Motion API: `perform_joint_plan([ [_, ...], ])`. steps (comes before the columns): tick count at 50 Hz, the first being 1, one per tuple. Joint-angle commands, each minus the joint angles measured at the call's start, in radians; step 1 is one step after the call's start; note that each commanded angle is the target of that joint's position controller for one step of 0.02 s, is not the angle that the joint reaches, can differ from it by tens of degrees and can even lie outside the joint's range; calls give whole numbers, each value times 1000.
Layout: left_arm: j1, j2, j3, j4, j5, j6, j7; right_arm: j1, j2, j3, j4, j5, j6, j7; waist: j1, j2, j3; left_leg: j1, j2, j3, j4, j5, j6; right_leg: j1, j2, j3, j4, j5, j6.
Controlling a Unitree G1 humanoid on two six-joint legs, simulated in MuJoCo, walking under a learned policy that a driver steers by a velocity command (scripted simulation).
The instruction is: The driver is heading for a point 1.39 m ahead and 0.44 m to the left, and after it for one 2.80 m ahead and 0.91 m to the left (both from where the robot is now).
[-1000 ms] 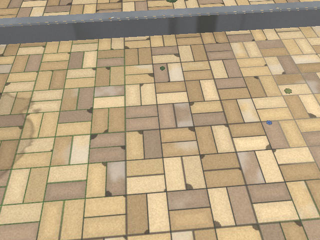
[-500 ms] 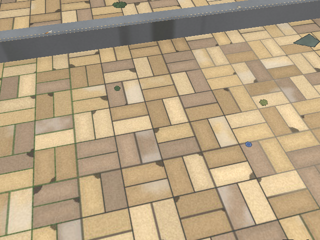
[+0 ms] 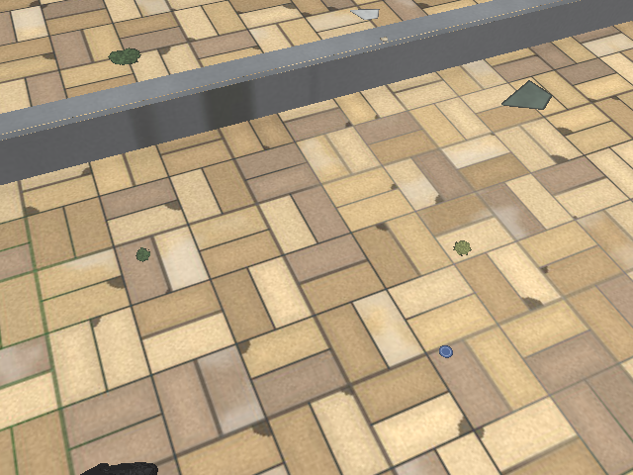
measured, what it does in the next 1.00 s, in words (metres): walks ahead: right foot, then left foot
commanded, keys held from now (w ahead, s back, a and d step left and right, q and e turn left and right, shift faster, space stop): w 0.80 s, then w+q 0.20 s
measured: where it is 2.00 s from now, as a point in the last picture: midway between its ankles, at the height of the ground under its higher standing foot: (231, 233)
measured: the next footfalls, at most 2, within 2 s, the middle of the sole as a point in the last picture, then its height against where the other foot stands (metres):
right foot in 0.08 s outside the picture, level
left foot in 0.62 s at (254, 452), level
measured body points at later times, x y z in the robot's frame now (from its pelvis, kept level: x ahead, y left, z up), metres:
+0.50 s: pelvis +0.28 -0.04 +0.00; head +0.30 -0.05 +0.45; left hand +0.25 +0.23 -0.13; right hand +0.49 -0.27 -0.10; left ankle +0.47 +0.12 -0.70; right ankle +0.18 -0.13 -0.74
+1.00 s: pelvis +0.56 +0.00 +0.01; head +0.58 +0.00 +0.45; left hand +0.74 +0.26 -0.10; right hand +0.57 -0.28 -0.13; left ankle +0.50 +0.09 -0.74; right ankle +0.75 -0.17 -0.69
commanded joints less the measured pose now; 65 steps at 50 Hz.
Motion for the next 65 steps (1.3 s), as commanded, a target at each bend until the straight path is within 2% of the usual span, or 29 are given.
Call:
perform_joint_plan([
  [1, -106, 89, 17, -92, -5, -29, -13, 17, -178, -41, -16, 6, 3, -6, 33, 145, 56, 22, 284, -146, -17, 370, 150, 16, 18, -21, -51, -73, -36],
  [3, 67, 138, 45, -39, 4, -33, -11, -23, -183, -39, -19, 10, 12, -10, 134, 143, -44, 1, 238, -88, 176, 673, 114, 281, 71, -71, -93, -80, -79],
  [4, 253, 198, 71, 15, 8, -34, -3, -36, -155, -26, -33, 2, 12, -13, 209, 112, -164, -130, 189, -45, 394, 640, 79, 560, 8, -1, -55, -65, -124],
  [5, 399, 306, 96, 38, 26, -26, 5, 33, -66, 4, -66, -16, -2, -10, 214, -109, -321, -501, 59, 13, 790, 251, 10, 954, -255, 390, -65, -124, -257],
  [6, 422, 264, 80, 53, 9, -21, 0, 56, -52, 13, -55, -3, -25, -6, 205, -246, -403, -692, -24, -104, 994, -268, -3, 1026, -351, 722, -230, -290, -342],
  [7, 345, 196, 58, 43, 1, -20, 1, -25, -151, -14, -74, 22, -40, 0, 203, -157, -251, -794, 45, -144, 1070, -229, 15, 914, -308, 605, -249, -356, -291],
  [9, 208, 127, 35, 18, 12, -21, -1, -135, -146, -17, -96, 12, -43, -4, 153, -44, -79, -755, 131, -101, 975, -55, 28, 635, -219, 367, -302, -239, -231],
  [10, 173, 100, 27, 15, 20, -26, -3, -138, -140, -24, -95, -1, -33, -9, 122, -51, -45, -700, 157, -106, 913, -4, 25, 544, -184, 301, -331, -167, -213],
  [14, 201, 128, 33, 51, 17, -41, 4, -142, -85, -17, -107, -12, 2, -11, 78, -37, -10, -662, 175, -90, 795, 95, -7, 435, -162, 184, -402, 15, -230],
  [20, 295, 160, 33, 99, 8, -33, 25, -353, -54, 0, -168, -13, -2, 6, 134, -16, 38, -651, 130, -45, 429, 406, -18, 449, -110, 58, -424, 75, -181],
  [26, 405, 179, 36, 157, 1, -4, 33, -512, -64, 12, -232, 0, -14, 41, 176, -15, 81, -701, 95, -40, 273, 343, 17, 660, -188, 74, -349, 104, -170],
  [29, 379, 204, 45, 157, 1, 10, 38, -436, -109, -2, -221, -2, -19, 49, 115, -53, 24, -547, 45, -4, 244, 231, 59, 710, -198, 64, -233, 376, -140],
  [31, 350, 180, 33, 140, 10, 17, 40, -144, -191, -42, -138, -11, -19, 37, -24, -34, -165, -97, 50, -13, 259, 292, 125, 561, -115, 1, 110, 490, -91],
  [32, 439, 89, 5, 116, 22, 2, 34, 2, -287, -64, -113, -34, -16, 28, -19, 147, -338, 330, 309, -388, 274, 268, 257, 185, 9, -49, 499, 99, -29],
  [33, 474, 53, -11, 137, 13, -21, 24, 32, -249, -53, -95, -15, -9, 30, -13, 298, -445, 464, 431, -754, 111, 140, 354, -34, 123, 42, 734, -563, -2],
  [34, 386, 161, 18, 118, -12, -40, 18, -27, -189, -32, -103, -6, -7, 28, -23, 211, -314, 367, 392, -673, 75, 41, 301, -142, 56, 108, 815, -555, -18],
  [35, 293, 175, 22, 90, -29, -50, 17, -105, -159, -23, -119, -10, -6, 23, -4, 156, -182, 209, 354, -525, 50, 60, 262, -165, 5, 77, 797, -471, -29],
  [37, 250, 154, 30, 84, -7, -37, 30, -209, -106, -6, -128, -27, -16, 28, 65, 86, -48, -61, 274, -346, -24, 196, 221, -74, -70, 57, 655, -343, -25],
  [40, 291, 92, 24, 94, 3, -2, 34, -214, -110, -7, -111, -26, -27, 33, 113, 108, -22, -189, 245, -254, -101, 251, 231, 8, -91, 49, 561, -286, -6],
  [46, 58, 85, 21, 13, 20, -15, 30, -122, -170, -23, -72, -10, -15, 1, 69, 87, 37, -205, 184, -168, -128, 277, 203, -20, -50, 29, 158, 29, 43],
  [52, -94, 111, 16, -39, 3, -37, 6, -32, -184, -33, -35, 8, 5, -14, 34, 107, 49, -122, 220, -235, -34, 201, 178, 66, 0, 47, -48, 46, 45],
  [55, 8, 162, 36, -18, 0, -52, 5, -53, -191, -39, -42, 6, 19, -19, 103, 136, 4, -105, 223, -276, 86, 254, 145, 234, 15, 31, -99, -63, 12],
  [56, 137, 204, 57, 17, 8, -56, 13, -55, -156, -27, -49, 1, 20, -18, 158, 118, -77, -152, 164, -243, 232, 314, 117, 424, 1, 35, -102, -80, -21],
  [57, 308, 273, 76, 38, 23, -59, 21, -56, -89, -4, -80, -18, 21, -16, 220, -2, -236, -310, 79, -171, 542, 143, 77, 701, -178, 203, -76, -105, -82],
  [58, 361, 343, 92, 60, 25, -43, 19, 66, -9, 18, -114, 3, 3, -14, 158, -310, -343, -670, -46, -77, 859, -291, 21, 983, -388, 627, -178, -288, -226],
  [59, 339, 237, 66, 45, 20, -41, 17, 38, -117, -5, -96, 21, -3, -15, 182, -216, -295, -771, 19, -170, 1001, -292, 20, 929, -364, 681, -234, -448, -219],
  [60, 279, 173, 47, 30, 16, -42, 18, -44, -173, -22, -114, 28, -2, -15, 186, -136, -172, -806, 58, -164, 1024, -201, 28, 810, -327, 516, -248, -432, -172],
  [61, 216, 149, 38, 24, 20, -42, 17, -76, -161, -25, -117, 23, 4, -19, 158, -76, -111, -767, 98, -146, 1006, -117, 23, 690, -284, 399, -271, -336, -147],
  [65, 146, 118, 33, 40, 29, -48, 20, -102, -93, -28, -146, 15, 39, -7, 99, -85, -10, -674, 161, -131, 904, 16, 7, 480, -218, 152, -376, -123, -143],
])
Over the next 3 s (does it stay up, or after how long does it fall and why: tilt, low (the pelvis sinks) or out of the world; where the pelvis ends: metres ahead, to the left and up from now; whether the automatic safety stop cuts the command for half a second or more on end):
stays up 1.36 0.50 0.00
